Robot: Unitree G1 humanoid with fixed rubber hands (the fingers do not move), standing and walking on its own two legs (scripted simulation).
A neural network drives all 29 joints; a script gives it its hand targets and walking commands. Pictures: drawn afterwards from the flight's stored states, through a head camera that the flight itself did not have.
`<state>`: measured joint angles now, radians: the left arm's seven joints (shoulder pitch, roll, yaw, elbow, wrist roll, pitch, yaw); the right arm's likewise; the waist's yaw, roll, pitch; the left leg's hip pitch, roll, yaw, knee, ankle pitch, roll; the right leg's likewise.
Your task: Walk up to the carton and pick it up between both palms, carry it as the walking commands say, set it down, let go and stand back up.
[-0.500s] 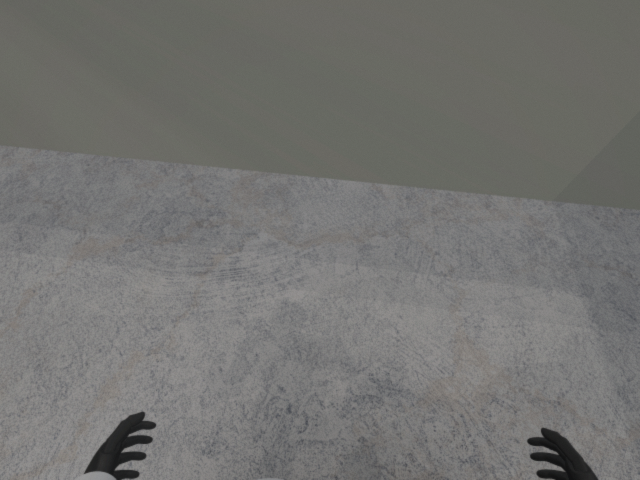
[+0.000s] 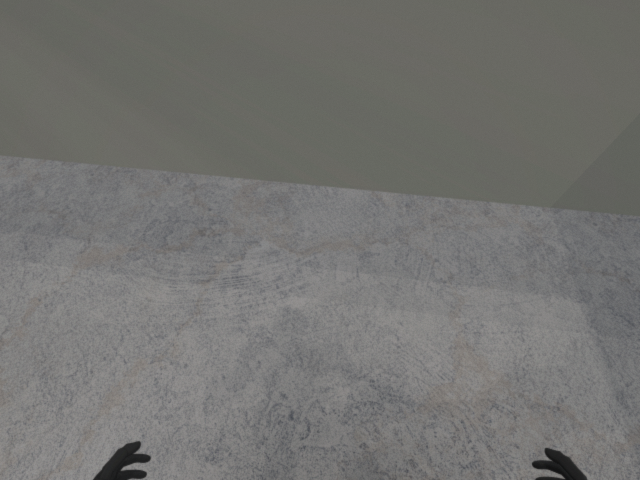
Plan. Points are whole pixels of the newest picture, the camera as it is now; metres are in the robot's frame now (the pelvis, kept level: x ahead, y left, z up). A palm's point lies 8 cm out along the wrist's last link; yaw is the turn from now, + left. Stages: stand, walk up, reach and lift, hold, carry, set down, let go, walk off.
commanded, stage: stand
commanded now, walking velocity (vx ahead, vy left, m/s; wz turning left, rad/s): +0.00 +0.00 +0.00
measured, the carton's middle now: out of the picture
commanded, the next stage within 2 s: walk up in 1.00 s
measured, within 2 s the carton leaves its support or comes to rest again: neither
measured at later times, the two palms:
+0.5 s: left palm out of the picture +0.10 +0.30 -0.10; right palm out of the picture +0.09 -0.32 -0.10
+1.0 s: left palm out of the picture +0.11 +0.30 -0.10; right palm out of the picture +0.09 -0.32 -0.10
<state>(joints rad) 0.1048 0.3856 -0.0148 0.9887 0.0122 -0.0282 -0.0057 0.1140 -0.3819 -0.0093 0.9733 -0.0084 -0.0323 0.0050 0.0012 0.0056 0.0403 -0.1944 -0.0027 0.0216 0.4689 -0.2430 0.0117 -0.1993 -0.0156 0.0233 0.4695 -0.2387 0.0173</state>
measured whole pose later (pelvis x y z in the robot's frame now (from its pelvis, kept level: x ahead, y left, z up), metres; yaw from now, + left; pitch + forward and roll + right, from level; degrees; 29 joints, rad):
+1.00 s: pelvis +0.01 +0.00 +0.01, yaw -1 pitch -2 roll +0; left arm 0.07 0.39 -0.01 1.09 0.01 -0.02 0.00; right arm 0.10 -0.39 -0.01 1.09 -0.01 -0.02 0.00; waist 0.00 0.01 0.04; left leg -0.11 0.01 0.03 0.33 -0.19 0.00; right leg -0.13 -0.01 0.03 0.34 -0.18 0.01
